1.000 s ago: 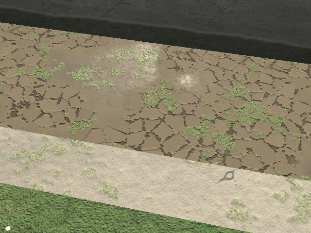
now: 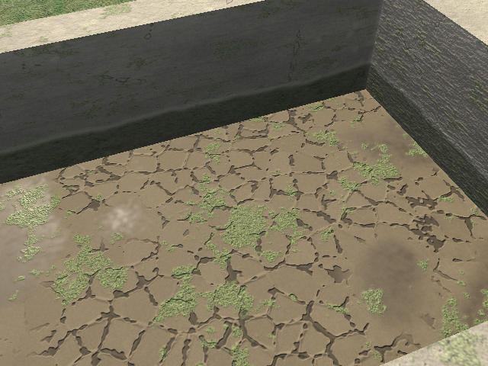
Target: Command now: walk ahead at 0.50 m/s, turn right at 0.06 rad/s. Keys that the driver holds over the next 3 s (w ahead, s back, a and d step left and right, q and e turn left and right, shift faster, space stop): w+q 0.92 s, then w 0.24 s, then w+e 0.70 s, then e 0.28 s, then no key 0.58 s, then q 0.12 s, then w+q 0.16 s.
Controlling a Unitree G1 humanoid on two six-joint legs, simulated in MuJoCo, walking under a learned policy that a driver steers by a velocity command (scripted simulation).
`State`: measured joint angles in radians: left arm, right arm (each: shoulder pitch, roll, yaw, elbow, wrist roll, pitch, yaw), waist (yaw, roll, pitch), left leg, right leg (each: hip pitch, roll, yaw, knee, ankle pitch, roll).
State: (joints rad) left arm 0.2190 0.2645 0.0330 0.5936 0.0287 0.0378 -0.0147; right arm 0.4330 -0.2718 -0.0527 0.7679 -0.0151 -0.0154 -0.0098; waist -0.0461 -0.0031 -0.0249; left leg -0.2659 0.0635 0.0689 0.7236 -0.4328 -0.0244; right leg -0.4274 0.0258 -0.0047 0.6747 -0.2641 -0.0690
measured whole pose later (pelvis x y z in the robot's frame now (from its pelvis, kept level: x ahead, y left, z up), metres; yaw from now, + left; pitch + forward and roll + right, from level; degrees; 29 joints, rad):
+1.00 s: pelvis +0.11 +0.02 +0.01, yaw +31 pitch -2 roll -1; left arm 0.15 0.22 -0.03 0.58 0.01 0.05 0.00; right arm 0.05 -0.27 -0.02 0.58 -0.01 0.07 0.02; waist 0.02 -0.01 0.02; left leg -0.34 -0.06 -0.11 0.65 -0.26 0.02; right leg -0.29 0.00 -0.09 0.62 -0.29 -0.02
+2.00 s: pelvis +0.15 +0.05 +0.00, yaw +13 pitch +0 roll +1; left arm 0.10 0.21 -0.01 0.56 -0.01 0.11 0.00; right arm 0.12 -0.20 0.01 0.55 -0.04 0.05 0.00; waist 0.01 0.00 0.01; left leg -0.27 0.04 0.19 0.70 -0.42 0.03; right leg -0.36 0.12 0.23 0.75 -0.37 -0.01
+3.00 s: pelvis +0.15 +0.01 +0.02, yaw +6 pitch +0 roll +0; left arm 0.19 0.24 -0.04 0.67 0.03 0.07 0.05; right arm 0.28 -0.25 0.00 0.65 0.00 0.08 0.02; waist -0.02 0.00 -0.02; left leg -0.25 -0.05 -0.10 0.52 -0.27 0.01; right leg -0.23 -0.04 0.04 0.51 -0.28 0.05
